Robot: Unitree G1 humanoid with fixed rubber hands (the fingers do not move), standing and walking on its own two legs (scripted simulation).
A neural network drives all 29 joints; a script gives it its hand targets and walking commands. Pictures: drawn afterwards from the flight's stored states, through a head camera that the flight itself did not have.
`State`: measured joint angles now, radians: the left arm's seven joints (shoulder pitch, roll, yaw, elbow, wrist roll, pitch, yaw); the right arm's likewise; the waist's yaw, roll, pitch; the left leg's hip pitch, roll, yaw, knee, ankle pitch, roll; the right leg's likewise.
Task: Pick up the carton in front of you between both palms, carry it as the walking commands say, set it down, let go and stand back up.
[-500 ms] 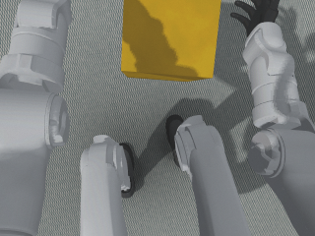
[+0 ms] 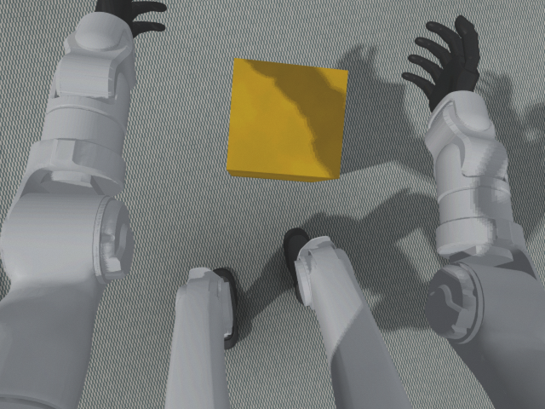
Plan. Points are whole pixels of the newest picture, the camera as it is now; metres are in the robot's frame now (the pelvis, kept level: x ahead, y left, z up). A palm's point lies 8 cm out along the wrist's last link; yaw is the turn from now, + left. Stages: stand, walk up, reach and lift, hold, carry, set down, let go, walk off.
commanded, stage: set down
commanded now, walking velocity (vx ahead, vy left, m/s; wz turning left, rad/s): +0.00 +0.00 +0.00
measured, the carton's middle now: (280, 131) +0.50 -0.11 -0.44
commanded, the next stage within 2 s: let go in 0.18 s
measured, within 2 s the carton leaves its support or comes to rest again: neither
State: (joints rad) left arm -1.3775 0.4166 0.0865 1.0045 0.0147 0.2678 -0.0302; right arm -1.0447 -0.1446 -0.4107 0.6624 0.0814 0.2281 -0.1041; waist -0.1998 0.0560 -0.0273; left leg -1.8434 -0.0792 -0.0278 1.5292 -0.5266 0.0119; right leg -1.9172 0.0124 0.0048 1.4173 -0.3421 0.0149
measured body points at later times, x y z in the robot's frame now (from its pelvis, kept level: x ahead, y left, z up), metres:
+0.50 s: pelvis +0.04 -0.01 +0.12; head +0.30 -0.02 +0.49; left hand +0.51 +0.13 +0.00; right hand +0.41 -0.27 +0.01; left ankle +0.05 +0.10 -0.53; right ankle +0.12 -0.12 -0.53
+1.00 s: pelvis +0.10 -0.02 +0.20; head +0.21 -0.01 +0.64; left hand +0.37 +0.18 +0.10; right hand +0.27 -0.26 +0.12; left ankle +0.05 +0.10 -0.53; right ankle +0.12 -0.12 -0.53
